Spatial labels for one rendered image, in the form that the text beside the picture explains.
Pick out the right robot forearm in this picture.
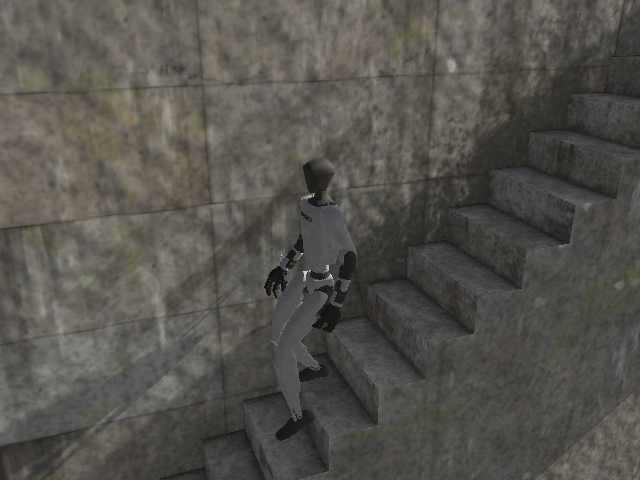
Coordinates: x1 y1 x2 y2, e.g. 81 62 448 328
280 233 304 271

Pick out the right robot hand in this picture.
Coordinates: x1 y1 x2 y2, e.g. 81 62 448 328
264 266 288 299

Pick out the robot right upper arm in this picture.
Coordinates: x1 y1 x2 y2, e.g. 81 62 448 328
300 194 314 235

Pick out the robot left foot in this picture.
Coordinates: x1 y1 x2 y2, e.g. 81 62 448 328
275 409 315 441

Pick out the right robot thigh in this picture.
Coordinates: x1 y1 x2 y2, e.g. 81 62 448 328
271 271 309 344

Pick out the left robot forearm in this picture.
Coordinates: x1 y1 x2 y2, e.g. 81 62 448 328
329 251 356 307

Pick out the left robot hand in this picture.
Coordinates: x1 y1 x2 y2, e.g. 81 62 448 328
312 303 342 333

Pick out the robot left upper arm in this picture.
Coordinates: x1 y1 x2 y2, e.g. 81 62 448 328
321 206 357 263

